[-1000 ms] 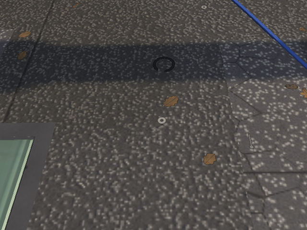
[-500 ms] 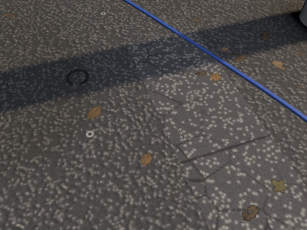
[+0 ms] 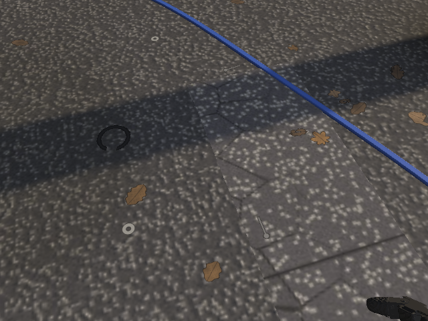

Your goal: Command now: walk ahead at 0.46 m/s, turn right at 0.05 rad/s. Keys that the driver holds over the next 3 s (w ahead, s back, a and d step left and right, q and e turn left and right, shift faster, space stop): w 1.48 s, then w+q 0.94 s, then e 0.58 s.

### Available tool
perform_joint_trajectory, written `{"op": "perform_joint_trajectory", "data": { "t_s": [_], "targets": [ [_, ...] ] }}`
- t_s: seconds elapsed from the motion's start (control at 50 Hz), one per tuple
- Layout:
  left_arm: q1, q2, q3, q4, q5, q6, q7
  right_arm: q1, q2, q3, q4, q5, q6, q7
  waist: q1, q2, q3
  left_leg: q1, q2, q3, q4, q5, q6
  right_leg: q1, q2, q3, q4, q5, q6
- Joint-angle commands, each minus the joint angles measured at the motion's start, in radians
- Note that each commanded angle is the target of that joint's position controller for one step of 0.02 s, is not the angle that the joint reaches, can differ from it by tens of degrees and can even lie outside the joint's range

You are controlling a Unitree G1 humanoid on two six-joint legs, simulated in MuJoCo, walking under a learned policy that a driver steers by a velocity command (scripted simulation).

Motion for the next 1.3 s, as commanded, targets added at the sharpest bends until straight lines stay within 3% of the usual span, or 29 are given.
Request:
{"op": "perform_joint_trajectory", "data": {
  "t_s": [0.02,0.04,0.06,0.08,0.1,0.12,0.16,0.18,0.26,0.38,0.48,0.54,0.58,0.6,0.62,0.64,0.66,0.7,0.78,0.9,0.98,1.06,1.08,1.1,1.12,1.14,1.16,1.2,1.3],
  "targets": [
    [-0.023,0.195,0.051,-0.04,0.001,0.002,0.011,0.017,-0.144,-0.045,-0.062,-0.003,-0.018,-0.007,-0.097,-0.172,-0.023,0.156,-0.061,0.046,-0.01,-0.081,0.059,-0.042,-0.259,0.067,0.164,0.925,-0.119],
    [-0.03,0.184,0.044,-0.038,0.005,0.01,0.014,0.174,-0.182,-0.067,-0.02,-0.002,-0.013,-0.019,-0.178,-0.16,-0.128,0.378,-0.086,0.067,-0.019,-0.067,0.092,-0.095,-0.213,0.027,0.358,1.037,-0.089],
    [-0.008,0.148,0.025,-0.05,0.022,0.01,0.018,0.351,-0.234,-0.081,0.012,-0.009,-0.007,-0.032,-0.242,-0.092,-0.271,0.715,0.066,-0.103,0.037,-0.075,0.152,-0.32,-0.175,0.021,0.643,0.791,-0.056],
    [0.142,-0.004,-0.015,-0.066,0.013,-0.009,0.001,0.434,-0.316,-0.098,0.039,-0.018,-0.007,-0.029,-0.151,0.224,-0.447,1.054,0.34,-0.661,-0.076,-0.386,0.339,-0.71,0.036,0.049,1.053,-0.009,0.018],
    [0.041,0.098,0.001,-0.057,-0.012,-0.033,-0.002,0.413,-0.211,-0.071,0.04,0.0,-0.011,-0.028,-0.207,0.173,-0.428,1.016,0.336,-0.82,-0.248,-0.539,0.318,-0.814,0.04,0.179,1.166,-0.176,0.008],
    [-0.074,0.148,0.018,-0.096,-0.042,-0.045,-0.007,0.33,-0.18,-0.06,0.032,-0.002,-0.011,-0.035,-0.194,0.141,-0.235,0.874,0.314,-0.654,-0.268,-0.518,0.268,-0.903,-0.019,0.143,1.191,-0.116,-0.004],
    [-0.162,0.137,0.015,-0.112,-0.011,-0.055,-0.003,0.218,-0.132,-0.046,0.013,-0.02,-0.011,-0.042,-0.13,-0.001,-0.084,0.584,0.244,-0.445,-0.302,-0.313,0.229,-0.84,-0.114,0.091,1.07,0.027,-0.015],
    [-0.139,0.129,0.018,-0.105,-0.004,-0.047,-0.004,0.193,-0.111,-0.039,0.009,-0.036,-0.016,-0.043,-0.092,0.023,-0.073,0.5,0.212,-0.384,-0.327,-0.243,0.221,-0.774,-0.144,0.1,1.035,0.069,-0.017],
    [-0.131,0.073,0.006,-0.099,0.008,-0.011,0.0,0.188,-0.125,-0.042,0.03,-0.018,-0.034,-0.044,-0.052,0.035,-0.014,0.361,0.187,-0.246,-0.424,-0.138,0.249,-0.754,-0.174,0.071,0.904,0.125,0.023],
    [-0.351,0.034,-0.014,-0.15,0.011,-0.035,-0.015,0.267,-0.169,-0.048,0.057,-0.005,-0.021,-0.061,-0.128,0.003,0.028,0.406,0.121,-0.087,-0.43,-0.02,0.192,-0.757,-0.137,0.007,0.501,0.469,0.051],
    [-0.471,0.051,-0.012,-0.196,-0.002,-0.048,-0.045,0.362,-0.192,-0.054,0.099,0.005,0.011,-0.064,-0.167,0.015,0.044,0.588,0.196,-0.113,-0.355,0.011,0.175,-0.785,-0.1,0.005,0.351,0.437,0.019],
    [-0.397,0.093,0.006,-0.187,0.001,-0.05,-0.053,0.345,-0.211,-0.061,0.104,0.006,0.03,-0.072,-0.102,0.048,-0.008,0.674,0.218,-0.114,-0.227,0.25,0.142,-0.677,-0.061,-0.016,0.313,0.313,-0.029],
    [-0.108,0.178,0.049,-0.11,0.01,-0.047,-0.04,0.328,-0.163,-0.04,0.088,-0.009,0.038,-0.076,0.04,0.013,-0.215,0.532,0.129,-0.037,0.149,0.331,0.085,-0.237,-0.081,-0.001,0.323,0.346,-0.099],
    [-0.003,0.288,0.074,-0.096,0.03,-0.041,-0.035,0.438,-0.061,-0.006,0.055,-0.017,0.019,-0.07,0.016,-0.196,-0.378,0.124,-0.014,0.015,0.552,-0.026,0.011,0.179,-0.345,0.429,0.321,0.216,-0.252],
    [0.032,0.225,0.059,-0.087,0.014,-0.038,-0.037,0.423,-0.07,-0.003,0.07,-0.01,-0.003,-0.064,0.034,-0.287,-0.449,-0.053,-0.089,-0.108,0.722,-0.568,0.0,0.253,-0.417,0.728,0.16,0.106,-0.301],
    [-0.027,0.169,0.037,-0.091,0.01,-0.037,-0.037,0.34,-0.161,-0.028,0.045,0.019,-0.017,-0.055,0.038,-0.212,-0.307,-0.155,-0.024,-0.146,0.795,-0.541,0.016,0.16,-0.388,0.618,0.135,0.04,-0.254],
    [-0.097,0.146,0.028,-0.102,0.012,-0.035,-0.034,0.264,-0.163,-0.026,0.022,0.027,-0.024,-0.053,0.017,-0.151,-0.193,-0.165,0.027,-0.11,0.771,-0.457,0.025,0.017,-0.35,0.48,0.117,0.1,-0.229],
    [-0.193,0.098,0.013,-0.107,0.024,-0.042,-0.038,0.239,-0.148,-0.032,0.02,0.001,-0.015,-0.056,-0.049,-0.104,-0.082,-0.078,0.096,-0.103,0.643,-0.334,0.016,-0.212,-0.278,0.318,0.051,0.262,-0.207],
    [-0.213,0.114,0.02,-0.08,0.017,-0.064,-0.038,0.258,-0.09,-0.021,0.03,-0.01,0.022,-0.063,-0.096,-0.106,-0.04,-0.025,0.112,-0.087,0.523,-0.235,-0.028,-0.335,-0.242,0.182,-0.04,0.405,-0.228],
    [-0.14,0.153,0.03,-0.025,0.008,-0.051,-0.018,0.047,-0.056,-0.005,-0.024,-0.012,0.007,-0.05,-0.028,-0.084,0.017,-0.008,0.073,-0.041,0.129,0.072,-0.048,-0.312,-0.193,0.044,-0.069,0.396,-0.184],
    [-0.079,0.169,0.038,0.023,-0.003,-0.033,-0.013,-0.04,-0.072,-0.008,-0.06,-0.003,-0.002,-0.033,-0.005,-0.09,0.04,-0.021,0.053,-0.053,0.018,0.063,-0.02,-0.195,-0.25,0.06,-0.027,0.38,-0.171],
    [-0.105,0.187,0.047,0.042,-0.007,-0.01,-0.003,0.039,-0.117,-0.027,-0.05,-0.007,-0.01,-0.023,-0.074,-0.113,-0.011,0.11,0.01,-0.018,-0.034,-0.073,0.039,-0.101,-0.273,0.059,0.117,0.624,-0.131],
    [-0.116,0.175,0.041,0.042,-0.003,-0.003,-0.001,0.165,-0.15,-0.048,-0.011,-0.009,-0.01,-0.029,-0.138,-0.101,-0.088,0.284,-0.024,0.015,-0.051,-0.074,0.064,-0.126,-0.227,0.021,0.272,0.756,-0.106],
    [-0.099,0.132,0.022,0.03,0.012,0.0,0.002,0.333,-0.208,-0.071,0.031,-0.013,-0.007,-0.039,-0.2,-0.049,-0.223,0.558,0.054,-0.065,-0.009,-0.048,0.107,-0.261,-0.172,-0.022,0.518,0.644,-0.071],
    [0.02,0.025,-0.011,0.001,0.018,-0.018,-0.006,0.425,-0.318,-0.097,0.047,-0.027,0.0,-0.045,-0.159,0.199,-0.359,0.937,0.304,-0.526,-0.066,-0.211,0.274,-0.672,-0.005,-0.053,0.918,0.211,0.01],
    [-0.007,0.061,-0.008,0.017,0.008,-0.042,-0.011,0.441,-0.24,-0.076,0.049,-0.008,0.002,-0.04,-0.187,0.231,-0.412,0.981,0.347,-0.78,-0.227,-0.37,0.311,-0.826,0.038,0.092,1.067,-0.205,0.012],
    [-0.091,0.141,0.014,-0.004,-0.023,-0.056,-0.019,0.371,-0.192,-0.058,0.041,-0.005,0.0,-0.041,-0.182,0.154,-0.256,0.872,0.322,-0.65,-0.245,-0.434,0.259,-0.926,-0.025,0.112,1.132,-0.158,-0.005],
    [-0.195,0.134,0.015,-0.028,-0.01,-0.061,-0.013,0.245,-0.133,-0.042,0.02,-0.016,-0.001,-0.042,-0.132,0.038,-0.09,0.602,0.247,-0.427,-0.288,-0.298,0.21,-0.895,-0.118,0.061,1.032,0.01,-0.014],
    [-0.176,0.074,0.011,-0.022,0.012,-0.018,-0.005,0.22,-0.128,-0.04,0.039,-0.022,-0.025,-0.045,-0.063,0.045,-0.041,0.42,0.188,-0.229,-0.395,-0.019,0.221,-0.789,-0.167,0.055,0.865,0.176,0.024]
  ]
}}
